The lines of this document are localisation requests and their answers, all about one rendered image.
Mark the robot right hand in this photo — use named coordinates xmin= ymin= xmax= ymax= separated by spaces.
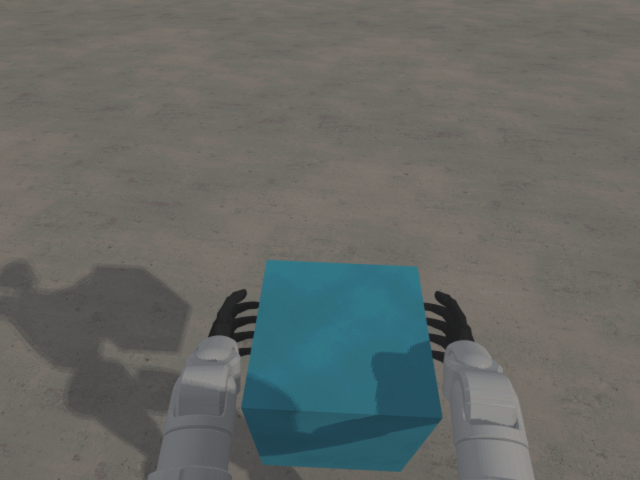
xmin=424 ymin=291 xmax=475 ymax=363

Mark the right robot forearm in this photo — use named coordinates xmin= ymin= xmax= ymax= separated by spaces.
xmin=442 ymin=340 xmax=535 ymax=480

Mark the robot left hand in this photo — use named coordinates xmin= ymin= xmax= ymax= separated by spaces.
xmin=208 ymin=289 xmax=259 ymax=357

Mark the carton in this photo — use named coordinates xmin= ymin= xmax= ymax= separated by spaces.
xmin=241 ymin=260 xmax=443 ymax=472

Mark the left robot forearm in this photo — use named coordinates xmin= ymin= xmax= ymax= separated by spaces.
xmin=147 ymin=335 xmax=241 ymax=480

